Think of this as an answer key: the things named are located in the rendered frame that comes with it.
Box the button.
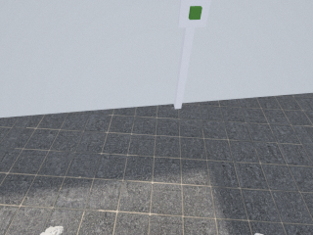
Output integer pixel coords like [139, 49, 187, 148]
[189, 6, 202, 20]

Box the panel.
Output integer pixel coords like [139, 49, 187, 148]
[173, 0, 211, 110]

